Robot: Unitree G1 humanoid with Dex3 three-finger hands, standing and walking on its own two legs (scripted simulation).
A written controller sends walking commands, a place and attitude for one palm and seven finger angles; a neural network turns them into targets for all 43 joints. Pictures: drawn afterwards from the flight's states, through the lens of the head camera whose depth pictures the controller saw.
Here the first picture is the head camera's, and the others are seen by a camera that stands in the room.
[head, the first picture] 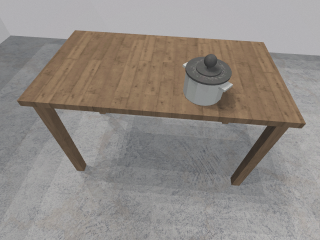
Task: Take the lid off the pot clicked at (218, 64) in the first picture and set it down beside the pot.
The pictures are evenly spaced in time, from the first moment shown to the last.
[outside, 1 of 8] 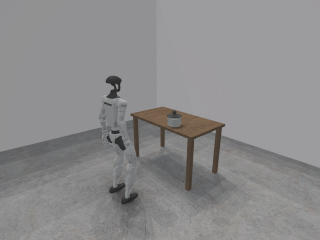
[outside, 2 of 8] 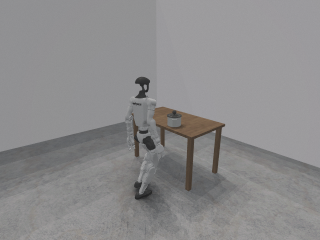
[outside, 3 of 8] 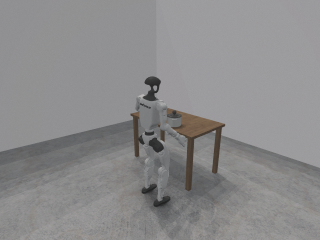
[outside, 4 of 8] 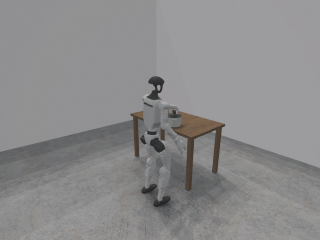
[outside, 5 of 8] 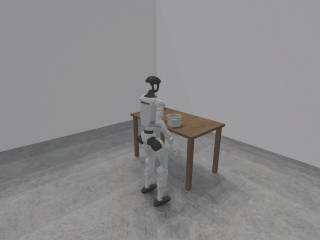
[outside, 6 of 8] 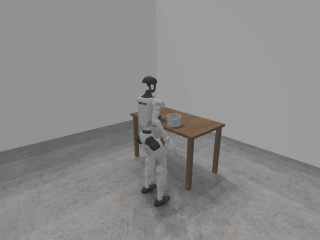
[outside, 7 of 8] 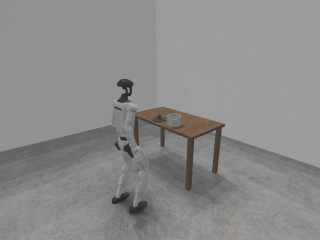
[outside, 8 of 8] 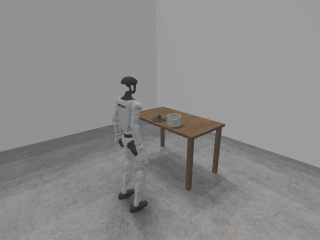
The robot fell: no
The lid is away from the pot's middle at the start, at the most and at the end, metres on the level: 0.00 0.26 0.26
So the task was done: yes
